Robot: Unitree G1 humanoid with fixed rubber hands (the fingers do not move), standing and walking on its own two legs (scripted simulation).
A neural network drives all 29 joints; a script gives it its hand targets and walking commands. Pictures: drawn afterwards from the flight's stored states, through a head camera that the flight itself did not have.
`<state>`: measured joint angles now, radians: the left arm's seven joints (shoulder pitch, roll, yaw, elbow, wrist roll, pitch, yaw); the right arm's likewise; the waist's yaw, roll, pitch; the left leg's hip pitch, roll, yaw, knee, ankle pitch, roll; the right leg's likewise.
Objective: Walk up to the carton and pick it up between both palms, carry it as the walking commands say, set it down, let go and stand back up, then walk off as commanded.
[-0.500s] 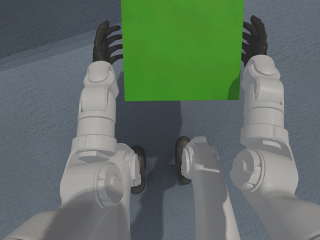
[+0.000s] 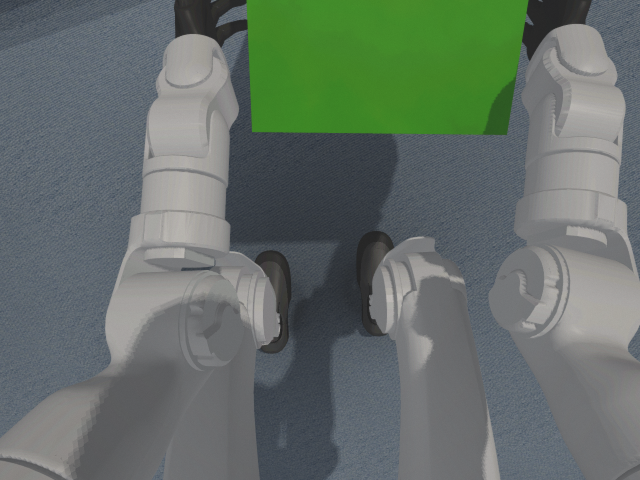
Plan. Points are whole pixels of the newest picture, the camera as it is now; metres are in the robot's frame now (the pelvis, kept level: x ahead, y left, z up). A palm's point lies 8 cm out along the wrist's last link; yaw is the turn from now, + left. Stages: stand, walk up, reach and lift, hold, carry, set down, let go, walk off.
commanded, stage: set down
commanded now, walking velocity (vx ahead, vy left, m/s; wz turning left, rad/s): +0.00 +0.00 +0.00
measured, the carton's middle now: (368, 13) +0.56 -0.09 -0.24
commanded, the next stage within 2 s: none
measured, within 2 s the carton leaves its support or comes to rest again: rests again in 1.40 s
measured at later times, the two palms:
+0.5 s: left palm (229, 41) +0.55 +0.07 -0.24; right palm (514, 37) +0.52 -0.26 -0.26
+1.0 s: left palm (225, 30) +0.56 +0.08 -0.26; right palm (510, 25) +0.54 -0.26 -0.27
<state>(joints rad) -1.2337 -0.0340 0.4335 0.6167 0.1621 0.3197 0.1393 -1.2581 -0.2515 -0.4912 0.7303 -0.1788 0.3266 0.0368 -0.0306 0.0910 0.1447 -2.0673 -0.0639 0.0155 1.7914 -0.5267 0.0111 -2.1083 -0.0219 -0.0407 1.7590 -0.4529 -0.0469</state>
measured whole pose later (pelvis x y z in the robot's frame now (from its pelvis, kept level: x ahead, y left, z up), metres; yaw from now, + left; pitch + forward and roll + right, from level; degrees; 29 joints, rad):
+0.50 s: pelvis -0.02 +0.00 -0.05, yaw +0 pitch +36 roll +2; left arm -1.50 0.13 0.34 0.73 -0.01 0.30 0.18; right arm -1.52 -0.42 -0.32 0.83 -0.04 0.34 0.00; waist -0.05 0.11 0.53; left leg -2.07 -0.07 0.02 2.01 -0.57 -0.01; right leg -2.13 -0.02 -0.04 1.98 -0.49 -0.06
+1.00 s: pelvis +0.00 +0.00 -0.07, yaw +1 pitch +35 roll +2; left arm -1.54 0.16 0.30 0.84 -0.02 0.28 0.15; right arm -1.55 -0.46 -0.30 0.94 -0.01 0.30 0.04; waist -0.05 0.10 0.52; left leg -2.08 -0.09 0.02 2.08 -0.62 -0.01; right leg -2.13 -0.03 -0.04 2.06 -0.54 -0.06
